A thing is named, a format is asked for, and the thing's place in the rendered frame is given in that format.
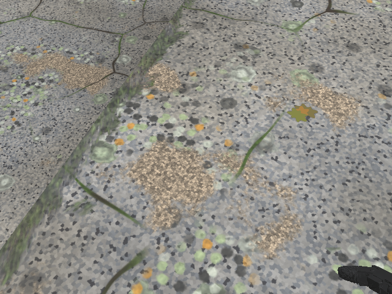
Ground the robot right hand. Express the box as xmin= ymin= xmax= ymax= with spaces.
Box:
xmin=338 ymin=265 xmax=392 ymax=294

